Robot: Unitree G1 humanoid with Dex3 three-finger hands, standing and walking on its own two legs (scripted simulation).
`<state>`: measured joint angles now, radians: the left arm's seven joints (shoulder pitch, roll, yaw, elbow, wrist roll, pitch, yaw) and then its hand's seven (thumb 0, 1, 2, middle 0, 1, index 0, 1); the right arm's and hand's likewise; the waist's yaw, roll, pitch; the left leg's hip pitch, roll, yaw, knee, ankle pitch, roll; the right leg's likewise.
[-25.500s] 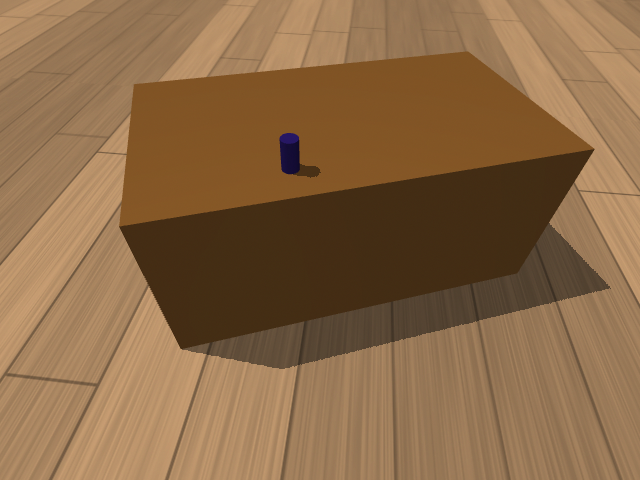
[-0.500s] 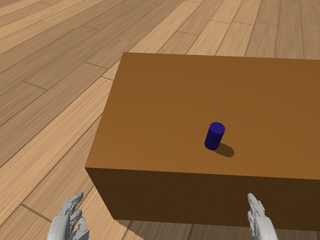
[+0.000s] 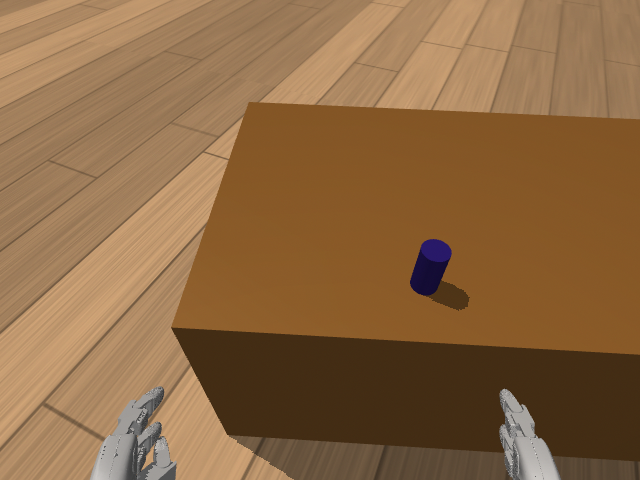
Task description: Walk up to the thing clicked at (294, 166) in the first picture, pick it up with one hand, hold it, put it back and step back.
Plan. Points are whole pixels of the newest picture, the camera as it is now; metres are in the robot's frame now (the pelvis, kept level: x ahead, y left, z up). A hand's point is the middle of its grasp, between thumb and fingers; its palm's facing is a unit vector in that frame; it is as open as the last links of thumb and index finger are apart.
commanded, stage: home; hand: right
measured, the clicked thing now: (429, 268) +0.49 -0.18 -0.06
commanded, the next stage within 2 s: stand in 1.44 s
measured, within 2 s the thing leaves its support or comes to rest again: neither
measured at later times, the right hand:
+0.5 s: hand (482, 465) +0.18 -0.18 -0.04, palm faces +0.11 +0.97 -0.22, open 17.3 cm
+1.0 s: hand (481, 465) +0.18 -0.18 -0.04, palm faces +0.13 +0.97 -0.23, open 17.5 cm
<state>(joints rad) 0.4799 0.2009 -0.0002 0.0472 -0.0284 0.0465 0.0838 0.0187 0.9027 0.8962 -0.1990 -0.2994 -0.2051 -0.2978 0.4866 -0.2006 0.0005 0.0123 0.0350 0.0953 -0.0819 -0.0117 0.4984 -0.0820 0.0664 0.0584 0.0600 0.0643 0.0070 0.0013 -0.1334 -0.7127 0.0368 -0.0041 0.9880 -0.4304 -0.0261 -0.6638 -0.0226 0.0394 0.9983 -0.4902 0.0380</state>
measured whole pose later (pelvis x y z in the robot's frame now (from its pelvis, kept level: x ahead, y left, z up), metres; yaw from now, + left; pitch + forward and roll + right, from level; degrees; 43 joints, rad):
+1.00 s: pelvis +0.01 +0.00 +0.00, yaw +0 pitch +9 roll +1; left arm 0.40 0.22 -0.02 0.23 -0.04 0.02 0.09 0.02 0.90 0.90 -0.20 -0.30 -0.21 -0.30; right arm 0.52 -0.20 -0.01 -0.04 0.03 0.13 -0.11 -0.01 0.55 -0.05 0.06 0.05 0.05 0.06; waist 0.02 0.00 -0.15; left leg -0.70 0.03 0.00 0.99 -0.44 -0.03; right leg -0.66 -0.03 0.04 1.02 -0.51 0.03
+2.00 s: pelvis +0.00 +0.00 +0.06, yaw -1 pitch -4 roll +0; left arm 0.14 0.34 0.01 1.11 0.02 0.00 0.00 0.01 0.91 0.90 -0.20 -0.30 -0.21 -0.30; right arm 0.17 -0.33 -0.01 1.12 -0.02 -0.01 -0.01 0.00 -0.60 -0.83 0.20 0.29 0.20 0.30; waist 0.00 -0.01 0.06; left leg -0.19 0.05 0.02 0.45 -0.19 -0.03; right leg -0.14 -0.02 0.04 0.45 -0.24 0.03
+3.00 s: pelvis +0.02 +0.00 +0.07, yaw -1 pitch -3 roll +0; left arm 0.12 0.34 0.01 1.15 0.02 0.00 -0.01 0.01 0.91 0.90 -0.20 -0.30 -0.21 -0.30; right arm 0.10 -0.34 0.00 1.16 -0.01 0.00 0.00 0.00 -0.90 -0.90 0.21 0.30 0.20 0.30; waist 0.00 0.00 0.07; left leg -0.14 0.03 0.02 0.37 -0.18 -0.02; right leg -0.09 -0.03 0.04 0.35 -0.21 0.04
